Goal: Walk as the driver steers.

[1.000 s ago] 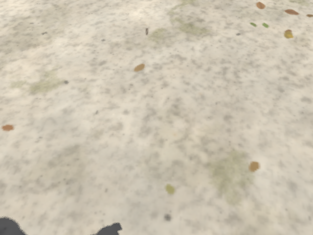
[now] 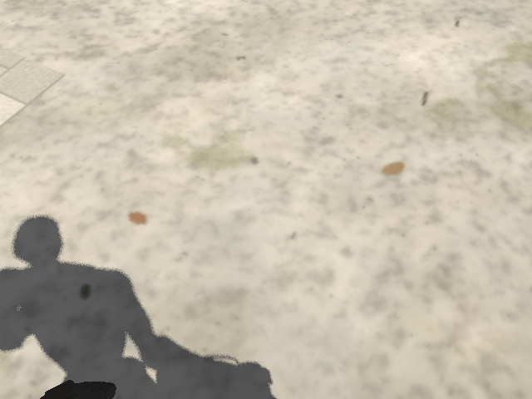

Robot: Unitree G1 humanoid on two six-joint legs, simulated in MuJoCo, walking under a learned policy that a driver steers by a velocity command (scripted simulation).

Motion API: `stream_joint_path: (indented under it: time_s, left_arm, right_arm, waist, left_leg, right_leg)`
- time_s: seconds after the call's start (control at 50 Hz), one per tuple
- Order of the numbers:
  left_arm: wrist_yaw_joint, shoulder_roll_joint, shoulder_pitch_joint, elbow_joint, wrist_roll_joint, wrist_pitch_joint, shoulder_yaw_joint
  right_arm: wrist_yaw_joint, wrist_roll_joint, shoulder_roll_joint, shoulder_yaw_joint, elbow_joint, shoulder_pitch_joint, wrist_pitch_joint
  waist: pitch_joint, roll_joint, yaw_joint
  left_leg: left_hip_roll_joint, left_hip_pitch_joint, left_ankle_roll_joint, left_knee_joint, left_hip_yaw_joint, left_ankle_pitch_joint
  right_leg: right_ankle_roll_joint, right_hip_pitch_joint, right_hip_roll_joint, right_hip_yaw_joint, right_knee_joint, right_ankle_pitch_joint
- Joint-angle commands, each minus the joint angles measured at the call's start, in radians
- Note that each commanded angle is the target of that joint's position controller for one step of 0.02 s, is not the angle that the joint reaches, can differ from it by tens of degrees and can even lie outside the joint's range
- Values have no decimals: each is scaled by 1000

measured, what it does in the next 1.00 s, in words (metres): walks ahead, turning right: left foot, then right foot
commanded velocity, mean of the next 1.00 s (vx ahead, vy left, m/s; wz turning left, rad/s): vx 0.07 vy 0.00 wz -0.52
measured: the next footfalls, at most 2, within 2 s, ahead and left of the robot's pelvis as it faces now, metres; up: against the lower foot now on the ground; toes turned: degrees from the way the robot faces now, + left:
left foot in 0.44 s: +0.26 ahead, +0.12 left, +0.00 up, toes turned -21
right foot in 0.84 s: +0.13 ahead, -0.11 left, +0.00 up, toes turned -31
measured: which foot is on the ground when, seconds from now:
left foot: up 0.00-0.42, down 0.44-0.84, up 0.86-1.00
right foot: down 0.00-0.44, up 0.46-0.82, down 0.84-1.00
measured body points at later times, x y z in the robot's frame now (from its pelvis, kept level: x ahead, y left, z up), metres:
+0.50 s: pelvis +0.15 +0.03 +0.02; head +0.18 +0.03 +0.47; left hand +0.37 +0.27 -0.08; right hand +0.23 -0.28 -0.06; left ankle +0.22 +0.14 -0.72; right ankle +0.11 -0.08 -0.68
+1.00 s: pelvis +0.14 -0.01 +0.03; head +0.16 -0.06 +0.47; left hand +0.42 +0.14 -0.05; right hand +0.11 -0.34 -0.09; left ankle +0.22 +0.13 -0.63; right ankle +0.10 -0.09 -0.71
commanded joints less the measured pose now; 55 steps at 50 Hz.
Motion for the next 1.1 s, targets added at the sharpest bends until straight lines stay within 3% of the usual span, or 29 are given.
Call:
stream_joint_path:
  time_s: [0.02, 0.04, 0.06, 0.08, 0.12, 0.18, 0.26, 0.32, 0.36, 0.4, 0.42, 0.44, 0.46, 0.48, 0.5, 0.52, 0.56, 0.62, 0.7, 0.76, 0.82, 0.84, 0.86, 0.88, 0.9, 0.94, 0.96, 1.0, 1.1]
  left_arm:
    - [15, 169, 210, -30, -14, 9, 51]
    - [22, 157, 156, -42, -15, 16, 48]
    - [29, 146, 121, -53, -11, 23, 44]
    - [35, 145, 113, -59, 5, 26, 42]
    - [40, 143, 92, -62, 11, 28, 44]
    - [55, 172, 91, -57, 3, 41, 55]
    - [79, 179, 92, -61, -16, 83, 60]
    - [89, 177, 100, -67, -15, 106, 62]
    - [89, 176, 108, -72, -13, 115, 63]
    - [89, 160, 88, -83, -22, 122, 58]
    - [91, 140, 84, -90, -28, 124, 52]
    - [90, 89, 131, -96, -15, 125, 36]
    - [86, 67, 192, -115, -12, 117, 32]
    - [84, 160, 192, -107, -1, 109, 55]
    - [82, 203, 188, -91, -12, 113, 74]
    - [87, 194, 191, -72, -18, 128, 79]
    - [88, 144, 176, -80, -21, 151, 69]
    - [81, 95, 111, -124, -26, 154, 53]
    - [63, 81, 74, -159, -18, 153, 45]
    - [50, 100, 83, -169, -18, 160, 55]
    - [43, 105, 169, -146, -16, 161, 70]
    - [53, 152, 206, -142, -14, 158, 87]
    - [72, 286, 219, -171, -8, 152, 112]
    - [60, 264, 236, -182, 34, 128, 101]
    - [57, 234, 202, -174, 37, 109, 90]
    - [70, 174, 113, -173, -2, 103, 73]
    - [77, 167, 87, -175, -10, 107, 66]
    - [88, 156, 89, -175, -2, 114, 60]
    - [101, 179, 114, -166, -6, 121, 69]
  right_arm:
    - [15, 30, -144, -18, -109, 13, -41]
    - [8, 22, -145, -15, -124, -54, -47]
    - [0, 6, -151, -21, -137, -99, -44]
    - [-4, 2, -148, -24, -145, -87, -34]
    - [-13, -2, -110, -16, -138, -41, -15]
    - [-29, -12, -83, -8, -143, -58, 4]
    - [-29, -3, -77, -9, -163, -148, 19]
    - [-18, 6, -77, -10, -186, -221, 11]
    - [-11, 11, -87, -16, -191, -233, -4]
    - [-4, 14, -95, -25, -180, -193, -20]
    - [-3, 12, -108, -32, -170, -163, -29]
    - [-10, -3, -170, -46, -177, -149, -27]
    - [-12, -34, -233, -60, -182, -194, -8]
    - [-9, -33, -177, -54, -180, -159, -4]
    - [-11, -25, -127, -38, -188, -173, -3]
    - [-11, -14, -103, -32, -189, -208, 1]
    - [-16, -1, -100, -29, -186, -236, 10]
    - [-23, -10, -117, -40, -170, -212, 25]
    - [-19, -1, -157, -59, -160, -224, 36]
    - [-8, 16, -172, -67, -148, -228, 35]
    - [-5, 42, -155, -66, -129, -233, 32]
    - [0, 27, -115, -57, -107, -176, 29]
    - [6, -35, -43, -30, -153, -175, 30]
    - [-7, -18, -90, -42, -182, -292, 26]
    - [-14, 7, -122, -53, -179, -312, 30]
    - [-28, 2, -128, -62, -148, -283, 38]
    - [-30, -3, -128, -64, -144, -266, 39]
    - [-22, 3, -108, -61, -135, -243, 35]
    - [-13, 9, -75, -45, -145, -291, 30]
  waist:
    - [-329, -114, 113]
    - [-226, -11, 97]
    - [-150, 21, 77]
    - [-135, -3, 43]
    - [-129, -55, 8]
    - [-156, -61, 3]
    - [-168, -84, 31]
    - [-138, -118, 60]
    - [-140, -142, 66]
    - [-148, -155, 33]
    - [-147, -150, 17]
    - [-198, -24, 43]
    - [-155, 249, 109]
    - [-177, 248, 65]
    - [-166, 163, 59]
    - [-143, 110, 68]
    - [-112, 118, 64]
    - [-114, 174, 29]
    - [-148, 192, 11]
    - [-144, 200, 12]
    - [-142, 158, 64]
    - [-145, 27, 62]
    - [-146, -327, 27]
    - [-193, -263, 123]
    - [-150, -176, 103]
    - [-111, -120, 59]
    - [-112, -129, 42]
    - [-142, -138, 32]
    - [-136, -140, 59]
  left_leg:
    - [5, -575, -28, 529, -87, 7]
    - [44, -565, -23, 468, -62, 68]
    - [65, -547, -27, 417, -47, 101]
    - [79, -480, -26, 380, -53, 128]
    - [79, -430, -44, 297, -42, 134]
    - [60, -419, -77, 149, -22, 191]
    - [37, -402, -95, -8, -40, 339]
    - [14, -391, -92, -139, -54, 336]
    - [-4, -359, -82, -223, -57, 293]
    - [-7, -274, -58, -400, -53, 346]
    - [30, -187, -34, -523, -59, 465]
    - [220, -51, 37, -532, -195, 582]
    - [402, 13, 202, -530, -423, 846]
    - [472, 5, 294, -529, -500, 895]
    - [419, -10, 274, -508, -395, 874]
    - [346, -25, 226, -495, -285, 827]
    - [288, -55, 195, -502, -171, 809]
    - [274, -27, 214, -525, -91, 798]
    - [312, -33, 226, -523, -37, 779]
    - [334, -41, 216, -506, -20, 730]
    - [302, -116, 130, -386, 48, 606]
    - [244, -246, 46, -238, 130, 447]
    - [98, -554, -69, 95, 205, -100]
    - [39, -609, -73, 266, 30, -160]
    - [59, -619, -61, 325, -5, -84]
    - [78, -621, -55, 283, -21, 68]
    - [69, -585, -65, 285, -18, 118]
    - [43, -539, -76, 280, -10, 178]
    - [19, -499, -89, 23, -26, 213]
  right_leg:
    - [-262, 782, -361, 598, -190, 293]
    - [-228, 623, -319, 507, -212, 318]
    - [-221, 487, -291, 445, -233, 388]
    - [-218, 387, -266, 410, -259, 425]
    - [-228, 288, -240, 357, -282, 484]
    - [-220, 235, -215, 319, -268, 526]
    - [-160, 213, -166, 347, -257, 179]
    - [-143, 230, -156, 418, -241, -10]
    - [-137, 274, -164, 470, -194, 37]
    - [-105, 313, -149, 510, -126, 117]
    - [-67, 291, -115, 502, -79, 79]
    - [-12, 213, -55, 421, 72, -168]
    - [52, -12, 101, 226, 244, -523]
    - [101, -73, 43, 185, 478, -583]
    - [124, -77, 13, 191, 580, -519]
    - [147, -82, -4, 177, 620, -458]
    - [175, -90, -21, 145, 632, -373]
    - [191, -73, -41, 82, 508, -324]
    - [170, 56, -79, 39, 306, -307]
    - [137, 131, -73, 1, 174, -282]
    - [62, 316, -32, -32, -102, -89]
    - [17, 459, -89, 86, -180, 99]
    - [-132, 605, -382, 484, -175, 507]
    - [-287, 504, -453, 580, -215, 468]
    - [-259, 472, -397, 492, -229, 373]
    - [-163, 443, -302, 396, -224, 260]
    - [-154, 411, -278, 372, -223, 290]
    - [-155, 404, -253, 354, -222, 311]
    - [-152, 429, -233, 411, -210, 178]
